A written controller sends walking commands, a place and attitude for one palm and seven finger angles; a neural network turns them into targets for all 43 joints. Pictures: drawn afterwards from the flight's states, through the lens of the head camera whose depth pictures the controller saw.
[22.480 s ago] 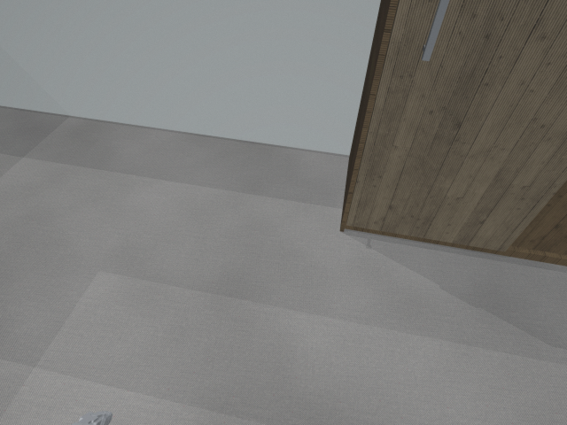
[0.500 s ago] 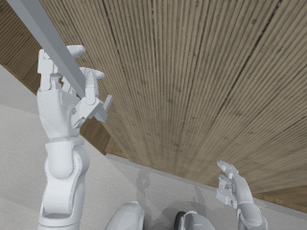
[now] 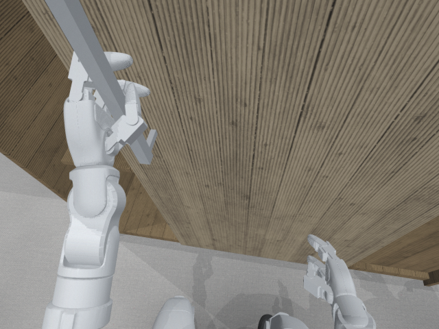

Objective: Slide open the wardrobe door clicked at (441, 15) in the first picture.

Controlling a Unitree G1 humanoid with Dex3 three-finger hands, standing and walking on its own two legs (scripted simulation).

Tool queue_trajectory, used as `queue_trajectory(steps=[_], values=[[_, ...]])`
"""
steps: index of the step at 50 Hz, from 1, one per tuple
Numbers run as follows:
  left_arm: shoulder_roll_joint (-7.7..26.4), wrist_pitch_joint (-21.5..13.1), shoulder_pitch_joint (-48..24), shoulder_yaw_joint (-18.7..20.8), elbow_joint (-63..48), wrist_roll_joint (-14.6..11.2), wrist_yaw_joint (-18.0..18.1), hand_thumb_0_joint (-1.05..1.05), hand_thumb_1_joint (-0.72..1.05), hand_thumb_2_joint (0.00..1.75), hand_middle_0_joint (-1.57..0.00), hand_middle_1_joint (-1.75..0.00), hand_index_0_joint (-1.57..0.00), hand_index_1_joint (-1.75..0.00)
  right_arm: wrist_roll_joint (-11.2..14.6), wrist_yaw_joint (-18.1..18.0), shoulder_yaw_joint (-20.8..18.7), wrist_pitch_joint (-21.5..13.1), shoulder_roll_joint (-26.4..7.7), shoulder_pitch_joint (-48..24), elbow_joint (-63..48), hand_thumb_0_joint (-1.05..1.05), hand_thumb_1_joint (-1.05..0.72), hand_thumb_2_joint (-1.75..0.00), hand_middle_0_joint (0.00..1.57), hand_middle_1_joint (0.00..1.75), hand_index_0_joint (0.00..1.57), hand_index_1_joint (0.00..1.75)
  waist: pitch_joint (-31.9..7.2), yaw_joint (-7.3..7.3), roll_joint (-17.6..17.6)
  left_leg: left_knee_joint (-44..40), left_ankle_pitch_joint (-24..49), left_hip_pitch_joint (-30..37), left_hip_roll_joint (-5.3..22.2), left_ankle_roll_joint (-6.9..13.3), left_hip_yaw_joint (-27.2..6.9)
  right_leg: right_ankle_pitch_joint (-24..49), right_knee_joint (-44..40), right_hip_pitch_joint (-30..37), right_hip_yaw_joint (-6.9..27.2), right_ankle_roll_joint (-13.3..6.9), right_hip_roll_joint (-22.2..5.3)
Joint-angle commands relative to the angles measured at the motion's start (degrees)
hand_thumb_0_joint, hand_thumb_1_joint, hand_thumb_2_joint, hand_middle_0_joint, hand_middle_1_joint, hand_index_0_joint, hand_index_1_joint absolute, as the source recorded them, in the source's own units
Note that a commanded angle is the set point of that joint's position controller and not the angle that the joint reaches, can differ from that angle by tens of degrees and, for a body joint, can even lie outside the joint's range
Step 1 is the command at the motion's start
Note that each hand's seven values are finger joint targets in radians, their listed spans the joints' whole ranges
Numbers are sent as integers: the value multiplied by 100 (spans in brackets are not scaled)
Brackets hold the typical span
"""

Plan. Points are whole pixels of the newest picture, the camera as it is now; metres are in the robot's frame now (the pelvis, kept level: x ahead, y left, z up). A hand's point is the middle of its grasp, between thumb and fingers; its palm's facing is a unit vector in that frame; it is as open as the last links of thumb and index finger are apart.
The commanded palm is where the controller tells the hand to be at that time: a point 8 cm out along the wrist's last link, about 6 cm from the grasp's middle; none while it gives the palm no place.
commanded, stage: step sideways, sliding the door along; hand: left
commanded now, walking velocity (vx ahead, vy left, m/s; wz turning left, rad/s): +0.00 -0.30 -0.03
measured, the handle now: (112, 70) +0.38 +0.18 +0.25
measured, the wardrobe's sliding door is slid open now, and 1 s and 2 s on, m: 0.33 0.50 0.50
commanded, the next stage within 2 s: stop walking and hold the door there in 0.86 s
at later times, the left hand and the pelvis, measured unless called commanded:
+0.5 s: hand (229, 126) +0.33 +0.03 +0.21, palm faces +0.21 -0.98 -0.04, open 5.8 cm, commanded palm +0.30 +0.01 +0.20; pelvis -0.06 -0.13 +0.01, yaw -3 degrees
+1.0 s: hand (274, 128) +0.34 -0.02 +0.21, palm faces +0.42 -0.91 -0.07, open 6.2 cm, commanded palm +0.29 +0.01 +0.18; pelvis -0.06 -0.28 +0.01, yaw +0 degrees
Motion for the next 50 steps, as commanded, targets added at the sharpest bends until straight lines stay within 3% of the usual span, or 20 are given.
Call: queue_trajectory(steps=[1, 4, 6, 8, 10, 13, 23, 25, 27, 29, 32, 33, 34, 35, 36, 38, 43, 48, 49, 50], values=[[251, -861, -2106, -1188, -2630, 44, -393, 0, 90, 90, -45, -140, -45, -140, -26, -154, -206, -297, -298, -372, -646, 0, -90, -90, 20, 30, 20, 30, -3260, -466, -1424, 854, -703, -440, -919, 119, -265, 5438, -499, 2302, 1623, -897, -1654], [565, -968, -2223, -818, -2193, 113, -375, 0, 90, 90, -45, -140, -45, -140, -50, -225, -362, -12, -443, -224, -660, 0, -90, -90, 20, 30, 20, 30, -3523, -527, -1607, -1080, 451, 509, -1000, 130, 329, 4901, -278, 2041, 1247, -702, -1316], [678, -958, -2391, -804, -1981, 44, -416, 0, 90, 90, -45, -140, -45, -140, -20, -271, -489, 113, -621, -80, -716, 0, -90, -90, 20, 30, 20, 30, -3613, -675, -1021, -2328, 2237, 2167, -427, 301, 185, 3493, 325, 755, 1027, -424, -1042], [341, -927, -2802, -1079, -1575, 10, -628, 0, 90, 90, -45, -140, -45, -140, -56, -145, -637, 73, -926, -143, -848, 0, -90, -90, 20, 30, 20, 30, -3425, -543, 840, -2479, 7031, 3575, 2192, 1498, -1988, -1655, 2168, -1619, 650, 179, -108], [423, -927, -3656, -941, -1661, 63, -694, 0, 90, 90, -45, -140, -45, -140, -116, -35, -513, 9, -844, -159, -762, 0, -90, -90, 20, 30, 20, 30, -3149, -688, 756, -2259, 6191, 2997, 2094, 1448, -1780, -1441, 3389, -1885, 1197, 192, -220], [150, -666, -3633, -1158, -904, 20, -722, 0, 90, 90, -45, -140, -45, -140, -15, 42, -591, 104, -984, -33, -537, 0, -90, -90, 20, 30, 20, 30, -2715, -569, 771, -2318, 5043, 2701, 1459, 1204, -573, -621, 3425, -1973, 817, 325, -285], [-136, -500, -4249, -1452, -210, -127, -642, 0, 90, 90, -45, -140, -45, -140, 135, -57, -472, 86, -889, 94, -669, 0, -90, -90, 20, 30, 20, 30, -2852, -657, 1732, -1787, 4550, 2211, 844, 814, 244, -695, 113, 281, -383, 374, 180], [-36, -489, -4387, -1400, -51, -77, -592, 0, 90, 90, -45, -140, -45, -140, 245, -51, -394, 58, -790, 17, -667, 0, -90, -90, 20, 30, 20, 30, -3019, -544, 995, -1044, 3574, 1676, 381, 623, 254, 437, -1047, 1203, -286, 314, -2], [466, -493, -4440, -1178, 70, 9, -460, 0, 90, 90, -45, -140, -45, -140, 252, -149, -285, 49, -498, -124, -632, 0, -90, -90, 20, 30, 20, 30, -2978, -523, -964, 400, 638, -154, -444, 391, 468, 3240, -1211, 2187, 989, -281, -1388], [774, -474, -4415, -914, -153, -45, -385, 0, 90, 90, -45, -140, -45, -140, 165, -319, -449, 111, -724, -262, -495, 0, -90, -90, 20, 30, 20, 30, -3011, -251, -3021, 2083, -1182, -1418, -872, 270, 25, 5381, -545, 2875, 1946, -968, -2003], [-91, -548, -4617, -1439, -315, -99, -331, 0, 90, 90, -45, -140, -45, -140, 105, -335, -257, 275, -540, -179, -344, 0, -90, -90, 20, 30, 20, 30, -2951, -561, -1697, -499, -69, -608, -759, 311, 262, 4776, 271, 2565, 745, -775, -1497], [-75, -610, -4693, -1472, -287, -85, -384, 0, 90, 90, -45, -140, -45, -140, 75, -336, -343, 338, -614, -109, -340, 0, -90, -90, 20, 30, 20, 30, -3066, -692, -1431, -1784, 1270, 575, -756, 250, 638, 4075, 705, 1865, 325, -544, -1223], [-85, -684, -4781, -1546, -335, -126, -465, 0, 90, 90, -45, -140, -45, -140, 44, -345, -512, 366, -782, 6, -385, 0, -90, -90, 20, 30, 20, 30, -3294, -830, -924, -2351, 3011, 2554, -273, 442, 305, 2759, 1565, 271, 82, -220, -930], [-327, -684, -4779, -1742, -418, -259, -566, 0, 90, 90, -45, -140, -45, -140, 14, -292, -682, 326, -1157, 11, -565, 0, -90, -90, 20, 30, 20, 30, -3564, -782, 592, -2160, 5774, 3925, 1652, 1291, -2011, -760, 2750, -1664, 151, 188, -262], [-446, -594, -4765, -1844, -28, -224, -626, 0, 90, 90, -45, -140, -45, -140, 103, -111, -630, 405, -1169, 4, -670, 0, -90, -90, 20, 30, 20, 30, -3671, -706, 345, -2101, 6037, 3853, 2233, 1637, -2560, -1941, 3709, -1666, 815, 58, -325], [-257, -649, -5527, -1678, -498, -150, -697, 0, 90, 90, -45, -140, -45, -140, 100, 35, -616, 344, -1058, -322, -586, 0, -90, -90, 20, 30, 20, 30, -3080, -726, 334, -2320, 4463, 2842, 2154, 1742, -2142, -1625, 4116, -2001, 1025, 153, -566], [99, -358, -5019, -1322, -99, -153, -731, 0, 90, 90, -45, -140, -45, -140, 126, 32, -672, 279, -1063, -18, -531, 0, -90, -90, 20, 30, 20, 30, -2859, -612, 1160, -2212, 4802, 2546, 1232, 1130, 24, -813, 3020, -1428, 289, 387, -431], [631, -389, -4688, -856, 79, -231, -713, 0, 90, 90, -45, -140, -45, -140, 188, 17, -586, 55, -1051, 128, -744, 0, -90, -90, 20, 30, 20, 30, -2909, -671, 1741, -2015, 5546, 2507, 1051, 841, 514, -597, 1131, -289, -240, 453, -24], [3881, -341, -3284, 2495, 2411, -16, -400, 0, 90, 90, -45, -140, -45, -140, 104, -105, -676, 153, -1360, 463, -285, 0, -90, -90, 20, 30, 20, 30, -2990, -407, 1704, -1897, 5469, 2414, 928, 751, 760, -534, 906, -174, -364, 518, 200], [3277, -390, -3259, 1807, 2229, -36, -522, 0, 90, 90, -45, -140, -45, -140, 137, -81, -618, 183, -1264, 419, -522, 0, -90, -90, 20, 30, 20, 30, -2946, -320, 1470, -1252, 4862, 2085, 758, 617, 643, -74, -33, 332, -259, 446, 124]])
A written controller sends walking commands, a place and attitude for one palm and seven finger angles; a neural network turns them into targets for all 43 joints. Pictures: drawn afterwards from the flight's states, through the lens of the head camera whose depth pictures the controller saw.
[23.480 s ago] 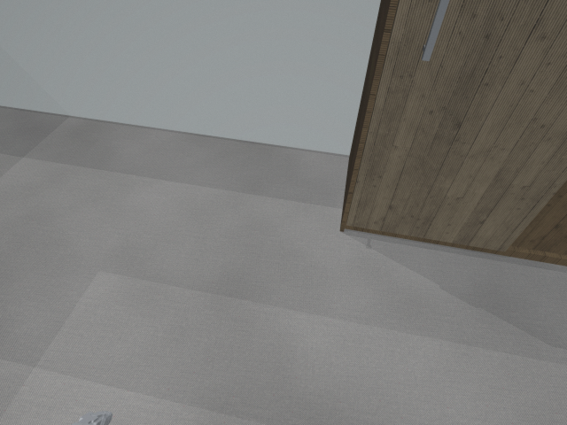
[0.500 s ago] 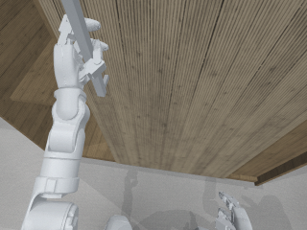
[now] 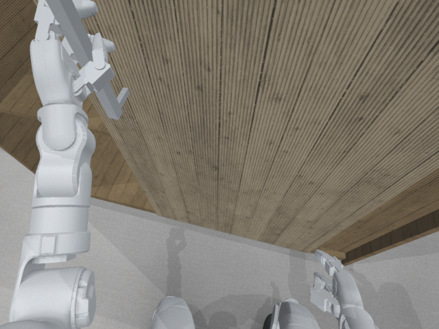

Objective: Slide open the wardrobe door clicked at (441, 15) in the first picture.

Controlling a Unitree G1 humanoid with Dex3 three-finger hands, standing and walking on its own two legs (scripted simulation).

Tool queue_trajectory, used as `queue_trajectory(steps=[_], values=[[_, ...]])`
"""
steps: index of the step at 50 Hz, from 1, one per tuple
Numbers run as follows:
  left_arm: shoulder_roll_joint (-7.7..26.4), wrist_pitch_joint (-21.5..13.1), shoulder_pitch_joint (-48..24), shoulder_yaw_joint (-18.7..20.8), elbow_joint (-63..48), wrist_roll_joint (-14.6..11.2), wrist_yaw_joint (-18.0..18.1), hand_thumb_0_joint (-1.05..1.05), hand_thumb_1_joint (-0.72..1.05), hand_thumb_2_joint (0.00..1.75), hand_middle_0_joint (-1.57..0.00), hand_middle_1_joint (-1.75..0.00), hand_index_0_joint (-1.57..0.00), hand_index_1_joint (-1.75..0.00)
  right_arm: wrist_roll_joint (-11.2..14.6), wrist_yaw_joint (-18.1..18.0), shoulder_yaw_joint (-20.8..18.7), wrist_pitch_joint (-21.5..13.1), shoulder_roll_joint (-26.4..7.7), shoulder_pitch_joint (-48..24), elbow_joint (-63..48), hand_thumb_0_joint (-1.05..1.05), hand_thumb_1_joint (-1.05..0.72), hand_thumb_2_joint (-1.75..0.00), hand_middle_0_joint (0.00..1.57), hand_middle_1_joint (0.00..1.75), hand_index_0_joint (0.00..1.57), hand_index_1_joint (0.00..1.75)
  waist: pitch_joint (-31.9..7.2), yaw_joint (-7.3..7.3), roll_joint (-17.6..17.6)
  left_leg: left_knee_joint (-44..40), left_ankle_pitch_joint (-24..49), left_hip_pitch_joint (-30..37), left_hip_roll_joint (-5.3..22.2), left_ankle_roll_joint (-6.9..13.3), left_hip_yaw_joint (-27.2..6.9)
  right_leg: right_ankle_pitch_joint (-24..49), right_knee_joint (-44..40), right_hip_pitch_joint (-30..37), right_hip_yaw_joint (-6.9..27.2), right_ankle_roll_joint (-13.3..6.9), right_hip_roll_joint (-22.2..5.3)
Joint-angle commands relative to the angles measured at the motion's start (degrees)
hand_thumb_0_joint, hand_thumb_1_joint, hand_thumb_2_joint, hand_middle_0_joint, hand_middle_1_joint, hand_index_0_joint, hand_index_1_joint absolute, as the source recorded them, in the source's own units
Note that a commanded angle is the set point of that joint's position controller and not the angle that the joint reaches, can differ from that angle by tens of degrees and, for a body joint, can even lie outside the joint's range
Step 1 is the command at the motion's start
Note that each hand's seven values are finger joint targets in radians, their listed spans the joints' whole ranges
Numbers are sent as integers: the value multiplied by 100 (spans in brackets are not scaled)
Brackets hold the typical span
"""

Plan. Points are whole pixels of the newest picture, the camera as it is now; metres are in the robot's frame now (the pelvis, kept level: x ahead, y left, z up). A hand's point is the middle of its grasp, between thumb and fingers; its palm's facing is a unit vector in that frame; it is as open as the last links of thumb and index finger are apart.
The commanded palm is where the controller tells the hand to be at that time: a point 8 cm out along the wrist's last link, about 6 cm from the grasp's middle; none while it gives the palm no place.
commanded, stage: stop walking and hold the door there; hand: left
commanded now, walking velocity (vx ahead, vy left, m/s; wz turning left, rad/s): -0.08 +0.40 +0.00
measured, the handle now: (81, 18) +0.43 +0.29 +0.24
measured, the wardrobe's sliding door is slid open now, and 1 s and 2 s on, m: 0.50 0.50 0.50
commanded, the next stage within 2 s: none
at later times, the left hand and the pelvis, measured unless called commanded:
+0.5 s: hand (101, 64) +0.39 +0.27 +0.20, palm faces +0.53 -0.83 -0.18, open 6.0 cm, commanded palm +0.35 +0.31 +0.17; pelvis -0.02 -0.04 +0.00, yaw -4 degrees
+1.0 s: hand (100, 66) +0.39 +0.27 +0.20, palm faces +0.47 -0.86 -0.21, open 5.6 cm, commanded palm +0.34 +0.31 +0.17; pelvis -0.06 -0.02 +0.00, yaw -8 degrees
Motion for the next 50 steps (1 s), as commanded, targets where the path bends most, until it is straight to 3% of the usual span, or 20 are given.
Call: queue_trajectory(steps=[1, 2, 3, 4, 5, 7, 9, 17, 21, 23, 24, 25, 26, 29, 32, 34, 39, 43, 47, 50], values=[[2336, -770, -1309, 1085, -213, 346, -358, 0, 90, 90, -45, -140, -45, -140, 89, -139, -409, -253, -1215, 242, -501, 0, -90, -90, 20, 30, 20, 30, -3266, -778, 1406, 1016, 2795, 1325, -188, 1151, 659, 1544, -2436, 1300, -453, -6, 416], [2497, -867, -1517, 1140, -270, 418, -357, 0, 90, 90, -45, -140, -45, -140, 120, -162, -330, -292, -977, 201, -483, 0, -90, -90, 20, 30, 20, 30, -3241, -836, 377, 1887, 1516, 605, -674, 985, 630, 2929, -2757, 1956, 18, -114, -87], [3012, -905, -1195, 1515, 103, 488, -292, 0, 90, 90, -45, -140, -45, -140, 66, -244, -228, -274, -755, 13, -516, 0, -90, -90, 20, 30, 20, 30, -3206, -834, -1307, 2960, -1754, -1200, -1264, 620, 540, 5429, -2376, 2981, 1463, -645, -1345], [3322, -749, -556, 1954, 664, 464, -215, 0, 90, 90, -45, -140, -45, -140, 5, -360, -186, -297, -845, -44, -545, 0, -90, -90, 20, 30, 20, 30, -3171, -674, -1451, 3641, -2500, -1759, -1413, 604, -146, 6287, -2217, 2811, 1970, -930, -1905], [3489, -705, -623, 2239, 388, 324, -140, 0, 90, 90, -45, -140, -45, -140, 76, -398, -227, -340, -978, 36, -479, 0, -90, -90, 20, 30, 20, 30, -3328, -690, -2305, 4030, -2387, -1815, -1479, 581, -587, 6027, -2141, 2788, 2391, -940, -1846], [3343, -755, -494, 2348, 516, 331, 11, 0, 90, 90, -45, -140, -45, -140, 57, -488, -124, -360, -1037, -139, -254, 0, -90, -90, 20, 30, 20, 30, -3486, -745, -1727, 3887, -1867, -1925, -1436, 593, -724, 5849, -1806, 3240, 1767, -1094, -1802], [3660, -814, -303, 2725, 1024, 394, 82, 0, 90, 90, -45, -140, -45, -140, 4, -535, -180, -351, -1208, -89, -164, 0, -90, -90, 20, 30, 20, 30, -3451, -764, -1872, 3526, -1633, -1776, -1618, 569, -557, 5903, -1909, 3019, 1533, -1026, -1709], [3610, -936, -952, 2198, 1343, 476, 51, 0, 90, 90, -45, -140, -45, -140, 10, -552, -256, -242, -1456, 204, -61, 0, -90, -90, 20, 30, 20, 30, -3152, -768, -1099, 1345, -1280, -632, -1631, 770, -434, 3031, -2759, 1882, 1596, -1056, -1837], [3500, -1077, -1191, 1954, 1244, 457, 3, 0, 90, 90, -45, -140, -45, -140, 15, -565, -340, -185, -1555, 458, -39, 0, -90, -90, 20, 30, 20, 30, -2839, -939, -277, -735, 166, 534, -1555, 816, -48, 1373, -2714, 1264, 1046, -641, -1030], [3183, -1101, -1258, 1663, 1164, 455, -57, 0, 90, 90, -45, -140, -45, -140, 73, -591, -350, -154, -1682, 456, -220, 0, -90, -90, 20, 30, 20, 30, -2726, -784, 688, -1017, 981, 325, -584, 1247, -885, 880, -2140, 1061, 498, -273, -163], [2836, -1070, -913, 1401, 1622, 456, -95, 0, 90, 90, -45, -140, -45, -140, 114, -577, -252, -128, -1537, 534, -232, 0, -90, -90, 20, 30, 20, 30, -2675, -817, 884, -1158, 844, -43, -439, 1339, -850, 509, -1755, 1195, 173, -210, 110], [3086, -1079, -1056, 1585, 1659, 519, -53, 0, 90, 90, -45, -140, -45, -140, 60, -618, -238, -134, -1533, 490, -267, 0, -90, -90, 20, 30, 20, 30, -2431, -834, 1260, -1399, 612, -672, -275, 1450, -1061, 277, -1251, 1312, 85, -213, 161], [3372, -1098, -1202, 1742, 1549, 513, -11, 0, 90, 90, -45, -140, -45, -140, 46, -654, -269, -129, -1520, 543, -246, 0, -90, -90, 20, 30, 20, 30, -2368, -816, 1203, -1349, 804, -861, -239, 1522, -1116, 196, -1004, 1449, 153, -204, 120], [2976, -995, -1145, 1389, 1745, 525, -51, 0, 90, 90, -45, -140, -45, -140, 18, -654, -240, -193, -1544, 662, -174, 0, -90, -90, 20, 30, 20, 30, -2465, -853, 784, -557, 1777, -211, -483, 1242, -616, 716, -1909, 1355, 146, -243, 54], [3360, -900, -962, 1645, 2253, 612, 0, 0, 90, 90, -45, -140, -45, -140, -27, -673, -254, -131, -1598, 840, -76, 0, -90, -90, 20, 30, 20, 30, -2693, -986, 176, -86, 1674, -381, -854, 877, -256, 3082, -2165, 1882, 644, -435, -510], [3653, -873, -1080, 1871, 2420, 592, 6, 0, 90, 90, -45, -140, -45, -140, 32, -705, -278, -87, -1541, 908, -63, 0, -90, -90, 20, 30, 20, 30, -3192, -972, -870, 324, 680, -323, -1183, 777, -143, 2880, -2378, 1947, 1183, -611, -862], [3555, -932, -1348, 1721, 3065, 550, -87, 0, 90, 90, -45, -140, -45, -140, -28, -794, -152, -81, -1563, 860, 77, 0, -90, -90, 20, 30, 20, 30, -2468, -974, -329, -756, -437, -118, -864, 1032, -487, 352, -2536, 773, 669, -318, -290], [3369, -968, -1460, 1526, 3358, 547, -85, 0, 90, 90, -45, -140, -45, -140, 9, -830, -118, -106, -1543, 881, 100, 0, -90, -90, 20, 30, 20, 30, -2267, -910, 183, -1503, -794, -748, -317, 1290, -1004, 398, -1744, 1232, 249, -224, 43], [3336, -942, -1576, 1407, 3488, 567, -112, 0, 90, 90, -45, -140, -45, -140, 21, -832, -150, -126, -1572, 998, 169, 0, -90, -90, 20, 30, 20, 30, -2404, -934, 100, -968, -184, -565, -671, 1099, -406, 889, -2199, 1361, 389, -250, -111], [3427, -942, -1527, 1476, 3839, 569, -138, 0, 90, 90, -45, -140, -45, -140, 21, -808, -186, -126, -1609, 1106, 222, 0, -90, -90, 20, 30, 20, 30, -2200, -964, -343, -732, -891, -647, -949, 964, -195, 302, -2598, 957, 675, -310, -285]])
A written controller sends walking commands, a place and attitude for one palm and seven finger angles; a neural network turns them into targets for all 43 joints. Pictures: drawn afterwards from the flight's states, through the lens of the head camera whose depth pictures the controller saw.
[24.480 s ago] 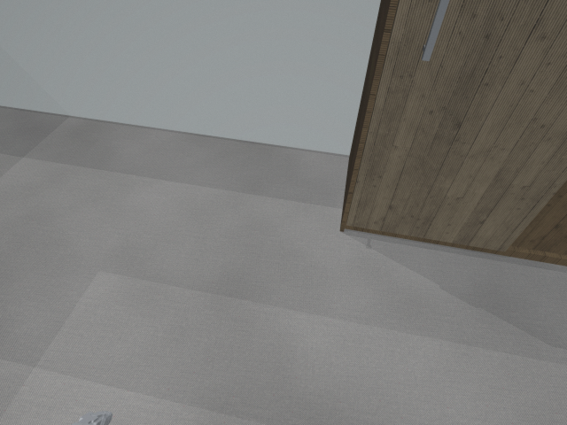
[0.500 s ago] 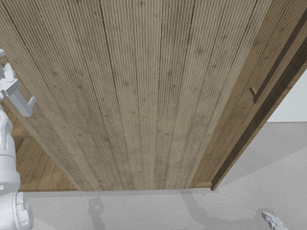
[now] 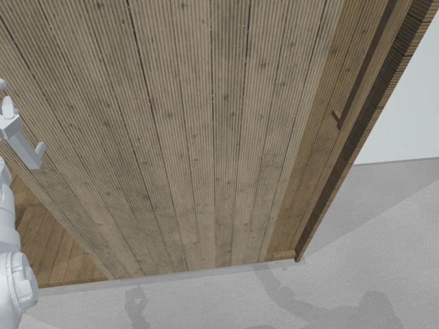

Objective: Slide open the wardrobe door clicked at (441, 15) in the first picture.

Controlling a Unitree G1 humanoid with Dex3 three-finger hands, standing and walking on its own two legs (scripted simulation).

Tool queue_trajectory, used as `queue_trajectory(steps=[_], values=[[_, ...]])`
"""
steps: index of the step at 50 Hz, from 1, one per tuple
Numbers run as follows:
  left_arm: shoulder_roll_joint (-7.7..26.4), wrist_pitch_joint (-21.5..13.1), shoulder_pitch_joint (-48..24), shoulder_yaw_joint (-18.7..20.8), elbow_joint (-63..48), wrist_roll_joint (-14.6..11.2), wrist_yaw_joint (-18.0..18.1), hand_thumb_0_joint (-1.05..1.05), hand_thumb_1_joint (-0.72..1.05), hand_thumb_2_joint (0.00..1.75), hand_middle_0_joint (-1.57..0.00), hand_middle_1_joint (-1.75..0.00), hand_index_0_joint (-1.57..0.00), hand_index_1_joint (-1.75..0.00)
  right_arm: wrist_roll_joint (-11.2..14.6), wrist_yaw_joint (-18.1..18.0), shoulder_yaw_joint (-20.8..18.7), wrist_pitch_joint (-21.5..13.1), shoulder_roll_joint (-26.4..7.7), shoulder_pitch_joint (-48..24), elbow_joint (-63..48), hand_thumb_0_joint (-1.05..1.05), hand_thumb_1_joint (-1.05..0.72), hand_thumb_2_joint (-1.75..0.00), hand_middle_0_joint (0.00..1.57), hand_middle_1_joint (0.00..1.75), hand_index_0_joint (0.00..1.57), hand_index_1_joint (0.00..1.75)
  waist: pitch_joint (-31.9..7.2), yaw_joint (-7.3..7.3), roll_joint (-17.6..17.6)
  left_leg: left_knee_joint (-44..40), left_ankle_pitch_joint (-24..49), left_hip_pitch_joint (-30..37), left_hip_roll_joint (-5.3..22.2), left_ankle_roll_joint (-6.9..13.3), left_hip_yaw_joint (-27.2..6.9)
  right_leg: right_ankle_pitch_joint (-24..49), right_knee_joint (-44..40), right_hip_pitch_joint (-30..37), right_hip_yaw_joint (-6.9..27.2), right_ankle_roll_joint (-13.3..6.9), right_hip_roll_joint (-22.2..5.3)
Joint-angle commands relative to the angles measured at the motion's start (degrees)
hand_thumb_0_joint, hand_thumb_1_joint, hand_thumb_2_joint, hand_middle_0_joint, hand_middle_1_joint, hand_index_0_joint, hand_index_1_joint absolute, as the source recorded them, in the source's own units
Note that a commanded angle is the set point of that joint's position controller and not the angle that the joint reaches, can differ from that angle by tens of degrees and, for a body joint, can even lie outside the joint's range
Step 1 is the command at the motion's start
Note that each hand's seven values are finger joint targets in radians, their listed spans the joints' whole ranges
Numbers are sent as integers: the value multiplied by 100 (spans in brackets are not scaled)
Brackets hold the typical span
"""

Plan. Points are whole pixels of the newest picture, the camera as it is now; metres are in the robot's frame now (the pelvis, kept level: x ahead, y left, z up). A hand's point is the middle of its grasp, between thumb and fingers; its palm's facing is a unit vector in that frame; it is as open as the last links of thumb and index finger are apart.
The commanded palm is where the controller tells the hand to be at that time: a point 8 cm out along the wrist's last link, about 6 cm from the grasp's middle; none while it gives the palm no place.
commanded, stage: stop walking and hold the door there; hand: left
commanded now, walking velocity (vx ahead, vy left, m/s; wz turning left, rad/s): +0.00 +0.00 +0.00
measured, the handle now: out of the picture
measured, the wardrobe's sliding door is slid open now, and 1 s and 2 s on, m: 0.50 0.50 0.50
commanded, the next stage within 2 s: loosen the grip on the handle in 1.76 s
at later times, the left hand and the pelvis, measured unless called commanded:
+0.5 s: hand (17, 124) +0.41 +0.35 +0.19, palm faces +0.47 -0.86 -0.21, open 5.1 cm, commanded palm +0.36 +0.38 +0.18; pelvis +0.00 +0.06 +0.00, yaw +2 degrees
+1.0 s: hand (11, 127) +0.40 +0.36 +0.18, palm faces +0.32 -0.94 -0.15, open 5.5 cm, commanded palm +0.37 +0.38 +0.18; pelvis +0.00 +0.16 -0.02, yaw +6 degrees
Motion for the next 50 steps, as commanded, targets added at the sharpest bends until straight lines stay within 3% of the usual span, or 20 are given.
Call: queue_trajectory(steps=[1, 5, 10, 13, 17, 19, 20, 23, 25, 30, 31, 32, 33, 34, 38, 44, 47, 48, 49, 50], values=[[1660, -167, -1338, 191, -396, 32, 21, 0, 90, 90, -45, -140, -45, -140, 21, -61, -442, -232, -1111, -173, -590, 0, -90, -90, 20, 30, 20, 30, -753, 246, -114, -760, -796, -181, 471, 0, -686, -852, -764, 375, 489, -149, -447], [1893, -226, -1325, 395, -242, 84, -9, 0, 90, 90, -45, -140, -45, -140, -5, -32, -506, -254, -1150, -193, -563, 0, -90, -90, 20, 30, 20, 30, -908, 248, -391, -338, -533, 146, 288, -17, -594, -1085, -1049, 131, 881, -230, -730], [1979, -230, -1433, 464, -302, 128, -36, 0, 90, 90, -45, -140, -45, -140, -20, 38, -621, -164, -1158, -255, -628, 0, -90, -90, 20, 30, 20, 30, -925, 308, -1031, 638, -863, -357, -58, -87, -711, -1212, -1438, 550, 1692, -653, -1771], [1800, -266, -1697, 329, -661, 104, -80, 0, 90, 90, -45, -140, -45, -140, -67, 74, -602, -150, -1141, -321, -609, 0, -90, -90, 20, 30, 20, 30, -1068, 297, -1168, 570, -895, -290, -39, -84, -865, -410, -1144, 840, 1468, -742, -2013], [1501, -443, -2082, 75, -1283, 54, -151, 0, 90, 90, -45, -140, -45, -140, -115, 58, -631, -81, -1123, -468, -597, 0, -90, -90, 20, 30, 20, 30, -928, 189, -343, -795, -14, 886, 232, 107, -814, -495, -167, -88, 386, -188, -1245], [653, -662, -2367, -566, -1822, -7, -196, 0, 90, 90, -45, -140, -45, -140, -69, 78, -522, -86, -1034, -687, -840, 0, -90, -90, 20, 30, 20, 30, -902, 174, 1451, -1555, -122, 785, 1129, 537, -2038, -1731, 1772, -699, -564, 117, -184], [538, -697, -2408, -653, -2087, -1, -160, 0, 90, 90, -45, -140, -45, -140, -78, 77, -472, -155, -909, -766, -932, 0, -90, -90, 20, 30, 20, 30, -885, 210, 1644, -1747, 340, 710, 1445, 834, -2567, -2269, 2897, -984, -376, 53, -115], [642, -606, -2136, -575, -2322, -104, -104, 0, 90, 90, -45, -140, -45, -140, -41, 58, -561, -280, -997, -695, -725, 0, -90, -90, 20, 30, 20, 30, -1246, 281, 627, -830, 2906, 1712, 1168, 1117, -1784, -2140, 3143, -1292, -418, 152, -195], [246, -530, -2224, -902, -2664, -128, -157, 0, 90, 90, -45, -140, -45, -140, -3, 112, -484, -353, -850, -805, -768, 0, -90, -90, 20, 30, 20, 30, -1323, 256, 945, -717, 3090, 1731, 977, 1056, -1392, -1971, 2870, -1030, -584, 186, -164], [585, -437, -2189, -598, -3035, -164, -115, 0, 90, 90, -45, -140, -45, -140, -51, 292, -306, -483, -704, -1160, -909, 0, -90, -90, 20, 30, 20, 30, -1535, 478, 902, -355, 2733, 1298, 797, 744, -1177, -984, 462, 539, -762, 163, -206], [752, -435, -2028, -454, -2960, -147, -106, 0, 90, 90, -45, -140, -45, -140, -90, 314, -282, -465, -742, -1198, -926, 0, -90, -90, 20, 30, 20, 30, -1595, 565, 508, 70, 2434, 718, 706, 548, -1157, -318, -361, 1417, -618, 68, -402], [990, -424, -1934, -276, -2958, -95, -66, 0, 90, 90, -45, -140, -45, -140, -74, 342, -313, -415, -694, -1174, -970, 0, -90, -90, 20, 30, 20, 30, -1909, 638, -707, 1345, 1417, -624, 255, 221, -733, 1347, -836, 2926, 460, -352, -1472], [1048, -372, -1956, -218, -2882, -121, -56, 0, 90, 90, -45, -140, -45, -140, -110, 334, -389, -390, -720, -1179, -1082, 0, -90, -90, 20, 30, 20, 30, -1708, 544, -1806, 3093, -1831, -2253, -474, -236, -679, 3464, -875, 3573, 2869, -1144, -3117], [771, -218, -1872, -316, -2721, -203, -26, 0, 90, 90, -45, -140, -45, -140, -118, 367, -438, -416, -793, -937, -1004, 0, -90, -90, 20, 30, 20, 30, -1535, 505, -1157, 3848, -1632, -2432, -207, -379, -1520, 3822, -574, 3268, 2411, -1203, -3428], [750, -296, -2288, -183, -3336, -160, -33, 0, 90, 90, -45, -140, -45, -140, -127, 323, -272, -452, -549, -1240, -819, 0, -90, -90, 20, 30, 20, 30, -1204, 440, -1166, 4081, -1006, -2470, -19, -384, -1182, 3089, -271, 2672, 658, -564, -2416], [0, -361, -2677, -729, -4278, -135, -96, 0, 90, 90, -45, -140, -45, -140, -185, 226, -297, -427, -285, -1463, -1008, 0, -90, -90, 20, 30, 20, 30, -1295, 520, -1592, 1137, -775, -555, -195, -370, 46, 2932, -21, 1743, -287, -415, -1986], [-621, -293, -2647, -1163, -4966, -128, -58, 0, 90, 90, -45, -140, -45, -140, -165, 130, -428, -321, -365, -1389, -1094, 0, -90, -90, 20, 30, 20, 30, -1642, 293, -1256, -397, 752, 1113, -321, -403, 524, 2103, 859, 1181, -870, -171, -1409], [-1029, -372, -2656, -1495, -5415, -160, -73, 0, 90, 90, -45, -140, -45, -140, -126, 133, -499, -350, -514, -1366, -1187, 0, -90, -90, 20, 30, 20, 30, -1892, 219, -97, -459, 1538, 1996, 243, -277, -44, 1053, 1639, 420, -939, -30, -998], [-1371, -427, -2789, -1793, -5731, -215, -107, 0, 90, 90, -45, -140, -45, -140, -102, 168, -605, -398, -817, -1271, -1213, 0, -90, -90, 20, 30, 20, 30, -2170, 143, 1461, -485, 3735, 2636, 1639, 435, -1866, -1893, 2881, -740, -774, 162, -303], [-1849, -480, -3114, -2272, -5861, -154, -181, 0, 90, 90, -45, -140, -45, -140, -96, 275, -578, -453, -690, -1215, -1233, 0, -90, -90, 20, 30, 20, 30, -2220, 144, 1209, -668, 3925, 2337, 2039, 852, -2446, -2978, 3601, -759, -219, 45, -44]])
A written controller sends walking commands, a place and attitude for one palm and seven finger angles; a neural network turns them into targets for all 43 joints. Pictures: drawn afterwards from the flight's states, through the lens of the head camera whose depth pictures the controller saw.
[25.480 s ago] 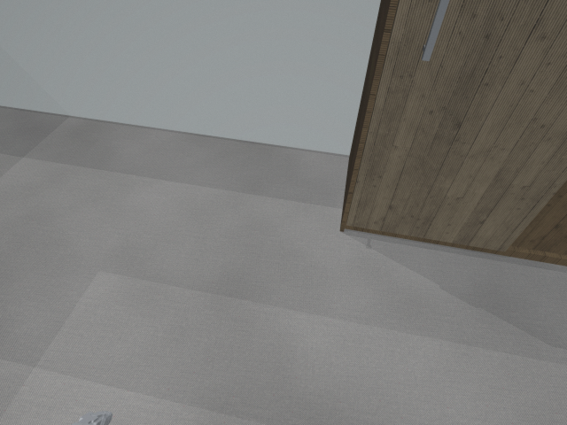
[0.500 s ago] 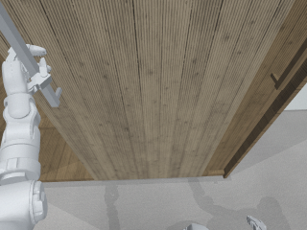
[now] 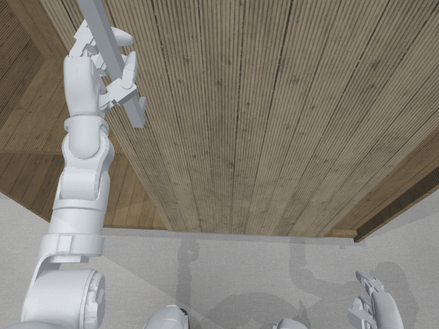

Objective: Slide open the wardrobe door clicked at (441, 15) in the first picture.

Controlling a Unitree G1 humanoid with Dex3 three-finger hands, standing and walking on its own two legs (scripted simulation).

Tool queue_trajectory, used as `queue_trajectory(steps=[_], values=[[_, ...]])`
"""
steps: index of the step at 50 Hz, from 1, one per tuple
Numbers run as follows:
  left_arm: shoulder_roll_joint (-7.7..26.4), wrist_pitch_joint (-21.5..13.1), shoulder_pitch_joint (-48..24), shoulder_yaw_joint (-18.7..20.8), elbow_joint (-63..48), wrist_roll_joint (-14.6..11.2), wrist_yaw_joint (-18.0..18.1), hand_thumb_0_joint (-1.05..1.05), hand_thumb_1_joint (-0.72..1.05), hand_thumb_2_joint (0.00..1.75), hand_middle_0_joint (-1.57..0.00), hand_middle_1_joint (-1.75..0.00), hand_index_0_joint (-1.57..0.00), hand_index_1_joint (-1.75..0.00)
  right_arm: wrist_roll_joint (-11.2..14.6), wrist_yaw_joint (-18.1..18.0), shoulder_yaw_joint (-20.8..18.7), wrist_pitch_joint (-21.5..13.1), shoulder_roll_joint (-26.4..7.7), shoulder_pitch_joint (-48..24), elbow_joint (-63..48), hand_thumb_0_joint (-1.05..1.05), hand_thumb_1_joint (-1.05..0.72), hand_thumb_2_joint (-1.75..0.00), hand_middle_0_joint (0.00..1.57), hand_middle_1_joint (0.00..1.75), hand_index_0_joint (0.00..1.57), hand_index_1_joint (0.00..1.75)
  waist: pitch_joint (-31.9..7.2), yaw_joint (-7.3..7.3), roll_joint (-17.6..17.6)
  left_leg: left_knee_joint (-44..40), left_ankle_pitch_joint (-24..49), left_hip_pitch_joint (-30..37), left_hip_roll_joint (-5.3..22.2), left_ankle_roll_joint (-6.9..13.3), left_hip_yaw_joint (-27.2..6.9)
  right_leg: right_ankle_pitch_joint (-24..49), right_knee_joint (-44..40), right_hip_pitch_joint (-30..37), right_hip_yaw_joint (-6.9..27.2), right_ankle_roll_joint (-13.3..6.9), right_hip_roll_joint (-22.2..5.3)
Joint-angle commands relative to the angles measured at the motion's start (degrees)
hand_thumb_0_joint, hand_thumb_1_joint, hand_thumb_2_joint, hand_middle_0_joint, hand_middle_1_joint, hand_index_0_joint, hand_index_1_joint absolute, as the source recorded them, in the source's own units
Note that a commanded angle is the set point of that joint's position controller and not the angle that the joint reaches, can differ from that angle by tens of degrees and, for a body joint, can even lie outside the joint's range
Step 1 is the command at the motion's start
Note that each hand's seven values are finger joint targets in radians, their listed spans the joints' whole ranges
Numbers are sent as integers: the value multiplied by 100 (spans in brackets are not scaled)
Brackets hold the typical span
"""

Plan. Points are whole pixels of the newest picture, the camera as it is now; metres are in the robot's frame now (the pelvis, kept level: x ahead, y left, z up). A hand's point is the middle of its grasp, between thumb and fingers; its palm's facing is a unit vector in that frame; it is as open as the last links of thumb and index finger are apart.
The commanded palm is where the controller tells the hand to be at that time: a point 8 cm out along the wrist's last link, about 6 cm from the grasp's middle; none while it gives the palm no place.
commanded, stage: stop walking and hold the door there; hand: left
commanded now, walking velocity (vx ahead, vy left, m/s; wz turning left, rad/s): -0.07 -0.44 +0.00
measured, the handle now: (109, 28) +0.46 +0.18 +0.26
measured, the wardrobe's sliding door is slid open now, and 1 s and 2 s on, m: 0.50 0.50 0.50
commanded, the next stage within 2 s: loosen the grip on the handle in 0.76 s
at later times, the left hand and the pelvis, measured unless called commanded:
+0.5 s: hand (131, 87) +0.41 +0.15 +0.20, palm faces +0.10 -0.99 -0.08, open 5.7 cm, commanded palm +0.39 +0.19 +0.19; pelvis -0.02 +0.02 +0.01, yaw +0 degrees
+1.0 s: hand (125, 80) +0.42 +0.16 +0.21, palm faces +0.12 -0.99 -0.03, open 6.8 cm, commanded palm +0.38 +0.20 +0.20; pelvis -0.03 +0.01 +0.02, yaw -1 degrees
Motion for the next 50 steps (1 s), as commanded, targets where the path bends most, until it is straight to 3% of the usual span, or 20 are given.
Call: queue_trajectory(steps=[1, 2, 5, 9, 11, 13, 14, 16, 19, 22, 25, 31, 34, 42, 43, 44, 45, 46, 47, 50], values=[[-114, -611, -2733, -895, -1905, -178, -342, 0, 90, 90, -45, -140, -45, -140, 92, 110, -190, -421, -158, -205, -707, 0, -90, -90, 20, 30, 20, 30, -3081, -148, 1163, -832, 2799, 2636, 1809, 1407, -2283, -1479, 2355, -1229, 670, -353, 1204], [645, -583, -2729, -290, -2120, -149, -278, 0, 90, 90, -45, -140, -45, -140, 55, 91, -173, -459, -200, -189, -628, 0, -90, -90, 20, 30, 20, 30, -3080, -111, 1452, -757, 2659, 2572, 1834, 1483, -2254, -1140, 2139, -1301, 820, -322, 1034], [395, -436, -3080, -645, -2219, -157, -309, 0, 90, 90, -45, -140, -45, -140, 31, 161, -59, -528, -102, -271, -598, 0, -90, -90, 20, 30, 20, 30, -2892, -112, 1692, -510, 2511, 2087, 1577, 1137, -1271, -574, 872, -611, 672, -364, 1080], [771, -289, -3123, -373, -1923, -208, -309, 0, 90, 90, -45, -140, -45, -140, 2, 199, 35, -549, -129, -246, -657, 0, -90, -90, 20, 30, 20, 30, -3042, -12, 1383, -156, 2065, 1615, 1480, 891, -1073, 228, -715, 600, 505, -415, 1372], [860, -217, -2914, -365, -1634, -162, -341, 0, 90, 90, -45, -140, -45, -140, 11, 166, 109, -514, -75, -226, -682, 0, -90, -90, 20, 30, 20, 30, -2920, -14, 541, 225, 1067, 1058, 999, 617, -690, 1323, -1584, 1210, 732, -459, 1137], [1048, -125, -2697, -183, -1213, -205, -317, 0, 90, 90, -45, -140, -45, -140, 58, 137, 167, -491, 151, -260, -775, 0, -90, -90, 20, 30, 20, 30, -2708, 11, -1785, 1360, -1151, 6, -156, 83, -146, 2519, -2010, 1434, 2155, -990, -48], [907, -120, -2591, -212, -1103, -238, -319, 0, 90, 90, -45, -140, -45, -140, 48, 113, 182, -515, 133, -352, -768, 0, -90, -90, 20, 30, 20, 30, -2547, 129, -1830, 2007, -1807, -409, -355, 82, -483, 3071, -2021, 1557, 2330, -1207, -236], [1042, -147, -2640, 7, -1142, -220, -225, 0, 90, 90, -45, -140, -45, -140, 12, 41, 271, -567, 166, -339, -596, 0, -90, -90, 20, 30, 20, 30, -2737, 115, -990, 1759, -1953, -624, -276, 87, -644, 4341, -1498, 2146, 1923, -1414, -334], [758, -267, -2630, -153, -1304, -190, -198, 0, 90, 90, -45, -140, -45, -140, -35, -49, 313, -533, 206, -291, -653, 0, -90, -90, 20, 30, 20, 30, -3068, 127, -1024, 37, -991, 160, -443, 102, -243, 4846, -1045, 2326, 1206, -1066, 105], [473, -302, -2568, -447, -1232, -253, -214, 0, 90, 90, -45, -140, -45, -140, 3, -18, 134, -463, -99, -279, -665, 0, -90, -90, 20, 30, 20, 30, -3219, 159, 58, -649, 2655, 1891, 611, 465, -952, 3110, -877, 1121, 772, -458, 713], [148, -378, -2842, -825, -1235, -198, -297, 0, 90, 90, -45, -140, -45, -140, -33, 66, 141, -423, -99, -254, -649, 0, -90, -90, 20, 30, 20, 30, -2992, 16, 1210, -654, 3032, 1990, 1185, 815, -1481, 653, -829, 495, 637, -437, 1182], [-349, -282, -2608, -1411, -1146, -213, -346, 0, 90, 90, -45, -140, -45, -140, 28, 66, 76, -387, -133, -174, -737, 0, -90, -90, 20, 30, 20, 30, -2977, -47, 595, -321, 2373, 1743, 736, 466, -834, 2134, -1420, 1033, 701, -505, 1104], [7, -227, -2538, -1092, -1000, -208, -280, 0, 90, 90, -45, -140, -45, -140, 38, 5, 81, -325, -98, -89, -733, 0, -90, -90, 20, 30, 20, 30, -3221, -57, 5, -58, 1731, 1493, 388, 226, -507, 3482, -1422, 1275, 1016, -617, 672], [44, -146, -2321, -1022, -553, -254, -223, 0, 90, 90, -45, -140, -45, -140, 6, -80, 142, -179, -84, -100, -670, 0, -90, -90, 20, 30, 20, 30, -2989, -24, -22, -341, 1454, 1366, 430, 311, -598, 2883, -1498, 1058, 923, -527, 784], [4195, -164, -6039, 2241, -179, 464, -135, 0, 90, 90, -45, -140, -45, -140, -90, 106, -381, -443, -287, 68, -572, 0, -90, -90, 20, 30, 20, 30, -2188, 273, -1301, 138, 1054, 1119, 66, 479, -48, 4216, -2238, 693, 1635, -320, 947], [1351, 490, -4760, 470, 2396, 369, -376, 0, 78, 84, -45, -140, -45, -140, -117, 199, -33, -824, -120, 400, -282, 0, -90, -90, 20, 30, 20, 30, -4160, -585, -1376, -712, 2236, 670, -703, 437, -242, 5500, -813, 1698, 820, -800, 1384], [339, 549, -3524, 394, 1888, -23, -593, 0, 66, 78, -45, -140, -45, -140, 106, 231, -228, -884, -181, 854, -228, 0, -90, -90, 20, 30, 20, 30, -4217, -269, -767, -443, 3004, 1260, -468, 297, -404, 4832, -761, 949, 433, -730, 1347], [561, 527, -2855, 710, 2056, -307, -728, 0, 54, 73, -45, -140, -45, -140, 58, 230, -208, -938, -327, 757, -181, 0, -90, -90, 20, 30, 20, 30, -4216, 0, 811, -260, 3405, 2074, -388, 141, -356, 4080, -877, 440, 552, -740, 1250], [1091, 198, -2836, 1206, 1259, -632, -679, 0, 42, 67, -45, -140, -45, -140, -28, 257, -94, -867, -344, 825, -223, 0, -90, -90, 20, 30, 20, 30, -4274, 133, 1156, -210, 3083, 2287, -399, 83, -414, 3417, -1165, 503, 581, -696, 1297], [440, -590, -3249, 206, 995, -256, -456, 0, 5, 49, -45, -140, -45, -140, -34, 377, -93, -902, -223, 766, -328, 0, -90, -90, 20, 30, 20, 30, -3054, -255, -143, -292, 1581, 1340, -336, 316, -396, 2694, -1329, 87, 573, -646, 1412]])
